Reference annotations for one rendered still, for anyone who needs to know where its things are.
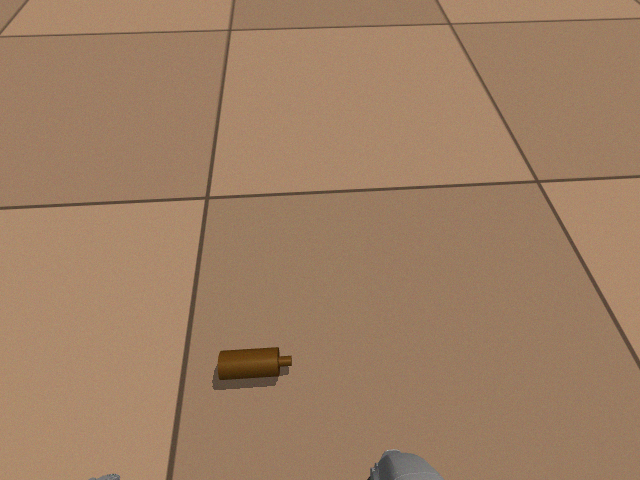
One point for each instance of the bottle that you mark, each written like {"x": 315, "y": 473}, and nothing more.
{"x": 251, "y": 363}

